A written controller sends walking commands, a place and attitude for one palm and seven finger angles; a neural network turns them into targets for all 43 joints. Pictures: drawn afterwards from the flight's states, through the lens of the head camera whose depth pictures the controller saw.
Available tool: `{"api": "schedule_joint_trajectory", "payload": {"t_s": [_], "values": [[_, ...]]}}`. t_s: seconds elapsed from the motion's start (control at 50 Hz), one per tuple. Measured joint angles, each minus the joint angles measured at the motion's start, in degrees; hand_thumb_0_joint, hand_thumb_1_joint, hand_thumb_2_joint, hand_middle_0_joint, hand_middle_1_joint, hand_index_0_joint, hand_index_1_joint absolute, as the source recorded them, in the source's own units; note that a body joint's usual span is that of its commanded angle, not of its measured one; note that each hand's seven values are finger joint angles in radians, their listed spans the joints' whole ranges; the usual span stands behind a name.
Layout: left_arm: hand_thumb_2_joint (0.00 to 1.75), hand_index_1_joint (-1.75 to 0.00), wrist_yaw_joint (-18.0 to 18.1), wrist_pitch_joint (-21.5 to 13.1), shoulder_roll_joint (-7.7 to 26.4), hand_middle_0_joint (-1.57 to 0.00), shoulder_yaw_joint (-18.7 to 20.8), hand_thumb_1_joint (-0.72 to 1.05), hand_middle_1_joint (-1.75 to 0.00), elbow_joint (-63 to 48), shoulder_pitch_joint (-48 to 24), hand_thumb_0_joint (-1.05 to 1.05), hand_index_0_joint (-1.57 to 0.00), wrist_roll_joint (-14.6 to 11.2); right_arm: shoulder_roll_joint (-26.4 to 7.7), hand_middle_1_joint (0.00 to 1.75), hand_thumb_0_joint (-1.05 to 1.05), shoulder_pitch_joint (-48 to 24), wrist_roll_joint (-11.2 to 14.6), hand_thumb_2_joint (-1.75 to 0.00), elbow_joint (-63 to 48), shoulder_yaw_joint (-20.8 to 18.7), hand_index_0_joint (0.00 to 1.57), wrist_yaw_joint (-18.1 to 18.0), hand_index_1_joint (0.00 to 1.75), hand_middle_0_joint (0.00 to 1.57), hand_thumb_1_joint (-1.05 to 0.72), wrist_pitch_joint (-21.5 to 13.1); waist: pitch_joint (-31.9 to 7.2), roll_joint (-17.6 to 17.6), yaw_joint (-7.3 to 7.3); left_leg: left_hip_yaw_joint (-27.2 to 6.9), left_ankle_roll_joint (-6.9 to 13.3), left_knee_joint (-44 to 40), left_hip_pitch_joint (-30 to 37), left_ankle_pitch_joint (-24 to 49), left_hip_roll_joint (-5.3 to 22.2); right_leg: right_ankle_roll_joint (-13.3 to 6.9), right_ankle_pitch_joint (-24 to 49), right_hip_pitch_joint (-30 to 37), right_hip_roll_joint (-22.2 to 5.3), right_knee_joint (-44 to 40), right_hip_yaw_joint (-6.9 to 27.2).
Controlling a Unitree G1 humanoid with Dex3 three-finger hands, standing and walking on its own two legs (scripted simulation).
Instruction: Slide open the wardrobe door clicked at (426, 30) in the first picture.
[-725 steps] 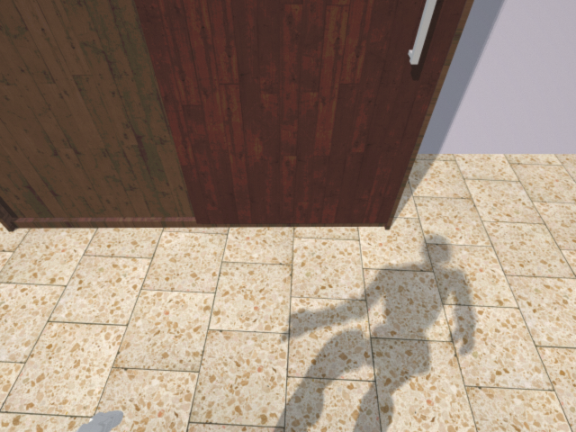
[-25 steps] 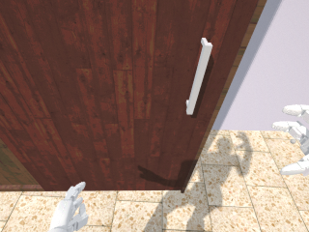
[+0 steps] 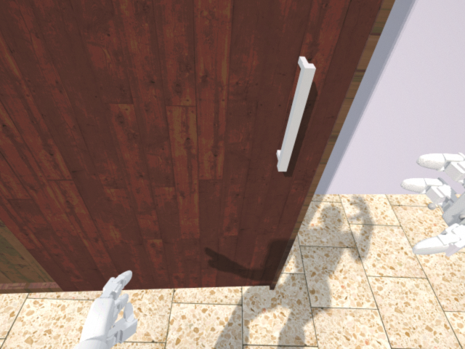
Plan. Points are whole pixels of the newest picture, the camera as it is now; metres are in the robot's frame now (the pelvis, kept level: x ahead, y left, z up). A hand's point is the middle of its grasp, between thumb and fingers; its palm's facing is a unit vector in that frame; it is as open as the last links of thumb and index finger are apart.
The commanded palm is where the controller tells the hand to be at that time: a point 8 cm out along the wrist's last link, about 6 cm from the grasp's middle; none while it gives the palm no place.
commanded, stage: move the hooked fingers beside the handle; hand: right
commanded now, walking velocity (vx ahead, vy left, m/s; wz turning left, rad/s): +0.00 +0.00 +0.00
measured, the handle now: (291, 119) +0.51 -0.11 +0.16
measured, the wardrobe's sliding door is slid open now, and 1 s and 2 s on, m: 0.00 0.00 0.00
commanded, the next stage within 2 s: none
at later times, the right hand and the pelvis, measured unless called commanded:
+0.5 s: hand (386, 175) +0.35 -0.24 +0.17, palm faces +0.00 +1.00 -0.04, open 14.0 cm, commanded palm +0.32 -0.28 +0.18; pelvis +0.00 -0.01 +0.00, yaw +1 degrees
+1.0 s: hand (359, 156) +0.40 -0.21 +0.16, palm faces +0.00 +1.00 -0.02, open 14.0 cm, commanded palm +0.38 -0.25 +0.17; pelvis +0.01 +0.00 +0.00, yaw +1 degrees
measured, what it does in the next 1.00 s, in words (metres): stands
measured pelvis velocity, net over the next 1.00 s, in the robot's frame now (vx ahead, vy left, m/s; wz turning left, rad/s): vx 0.01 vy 0.00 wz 0.02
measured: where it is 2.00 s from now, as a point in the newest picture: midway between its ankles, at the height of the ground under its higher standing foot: outside the picture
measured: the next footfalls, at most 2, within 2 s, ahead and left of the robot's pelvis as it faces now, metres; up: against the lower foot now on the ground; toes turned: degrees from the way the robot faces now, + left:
none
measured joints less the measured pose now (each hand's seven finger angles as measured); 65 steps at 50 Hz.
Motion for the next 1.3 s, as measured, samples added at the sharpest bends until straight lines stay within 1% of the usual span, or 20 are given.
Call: {"api": "schedule_joint_trajectory", "payload": {"t_s": [0.16,0.22,0.34,0.58,0.66,0.78,0.88,0.98,1.08,1.3], "values": [[0.90,-0.30,0.2,0.2,0.0,-0.20,0.2,0.90,-0.30,0.3,0.4,0.01,-0.20,0.0,1.0,1.20,-0.01,-4.0,-1.4,-0.30,2.1,2.5,0.30,-1.7,1.20,0.30,0.50,-0.7,0.2,0.4,0.78,-0.3,-0.2,-0.1,-0.3,0.2,0.2,-0.2,0.2,-0.1,0.3,-0.3,-0.3],[0.90,-0.30,0.1,0.3,-0.1,-0.20,0.2,0.90,-0.29,0.3,0.7,0.01,-0.20,0.0,1.8,1.20,-0.01,-5.3,-1.6,-0.30,2.5,3.6,0.30,-2.6,1.20,0.30,0.50,-0.6,0.0,0.5,1.15,-0.6,-0.3,-0.2,-0.5,0.2,0.4,-0.3,0.3,-0.1,0.4,-0.6,-0.6],[0.90,-0.30,-0.4,1.1,-0.4,-0.20,0.2,0.90,-0.29,0.1,0.9,0.01,-0.20,0.1,2.5,1.20,-0.01,-6.6,-2.7,-0.30,3.5,4.1,0.31,-4.8,1.20,0.31,0.50,0.3,-0.2,0.7,1.97,-1.2,-0.4,-0.3,-1.0,0.4,0.4,-0.4,0.4,-0.1,0.5,-1.3,-1.2],[0.90,-0.30,-0.1,2.3,-0.5,-0.20,0.6,0.90,-0.29,1.0,1.0,0.01,-0.20,0.1,4.6,1.20,-0.01,-10.6,-4.2,-0.30,5.5,7.1,0.30,-8.2,1.20,0.30,0.50,0.7,-0.3,0.7,2.06,-1.3,-0.5,-0.5,-1.2,0.3,0.5,-0.5,0.6,-0.2,0.6,-1.8,-1.2],[0.90,-0.30,-0.1,2.8,-0.5,-0.20,0.6,0.90,-0.29,1.3,0.8,0.01,-0.20,0.1,5.1,1.20,-0.01,-12.3,-4.4,-0.30,7.1,7.8,0.30,-9.0,1.20,0.30,0.50,0.3,-0.4,0.8,2.34,-1.3,-0.4,-0.6,-1.3,0.3,0.5,-0.4,0.6,-0.2,0.6,-2.0,-1.3],[0.90,-0.30,-0.3,3.8,-0.5,-0.20,0.8,0.90,-0.29,1.1,0.9,0.01,-0.20,0.1,5.0,1.20,-0.01,-14.7,-5.1,-0.30,10.3,8.1,0.30,-10.1,1.20,0.30,0.50,-0.1,-0.6,1.0,2.86,-1.4,-0.3,-0.7,-1.6,0.3,0.3,-0.3,0.6,-0.4,0.4,-2.3,-1.4],[0.90,-0.30,-0.5,4.5,-0.3,-0.20,1.0,0.90,-0.29,1.4,1.4,0.01,-0.20,0.1,5.2,1.20,-0.01,-16.4,-5.3,-0.30,12.5,8.4,0.30,-10.4,1.20,0.30,0.50,-0.9,-0.7,1.1,3.09,-1.5,-0.2,-0.8,-1.8,0.3,0.1,-0.2,0.6,-0.6,0.3,-2.3,-1.4],[0.90,-0.30,-0.4,5.4,-0.2,-0.20,1.1,0.90,-0.29,1.7,1.7,0.01,-0.20,0.1,4.1,1.20,-0.01,-19.0,-5.8,-0.30,17.2,8.0,0.30,-10.6,1.20,0.30,0.50,-1.5,-0.7,1.3,3.71,-1.5,0.0,-0.7,-2.5,0.4,-0.1,-0.1,0.6,-1.2,0.1,-2.1,-1.4],[0.90,-0.30,-0.3,5.7,0.2,-0.20,1.5,0.90,-0.29,2.2,2.7,0.01,-0.20,0.1,3.9,1.20,-0.01,-22.1,-6.1,-0.30,20.6,8.8,0.30,-10.7,1.20,0.30,0.50,-3.2,-0.3,1.4,4.04,-1.3,0.0,-0.7,-3.1,0.6,-0.1,-0.1,0.6,-2.0,0.0,-1.8,-1.3],[0.90,-0.30,-1.1,7.1,0.4,-0.20,1.9,0.90,-0.29,2.9,4.9,0.01,-0.20,0.4,3.4,1.20,-0.01,-27.5,-7.1,-0.30,29.0,8.1,0.30,-11.4,1.20,0.30,0.50,-6.3,-1.0,1.6,5.52,-2.1,-0.1,-0.3,-4.9,0.6,-0.3,-0.2,0.4,-3.6,-0.2,-1.3,-2.0]]}}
